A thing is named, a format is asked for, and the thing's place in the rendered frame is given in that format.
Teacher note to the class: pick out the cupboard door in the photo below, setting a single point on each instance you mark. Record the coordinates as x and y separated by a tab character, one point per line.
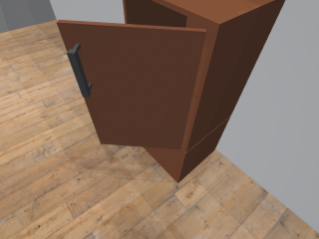
142	76

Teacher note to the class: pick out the handle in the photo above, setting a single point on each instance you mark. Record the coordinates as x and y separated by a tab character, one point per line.
78	70

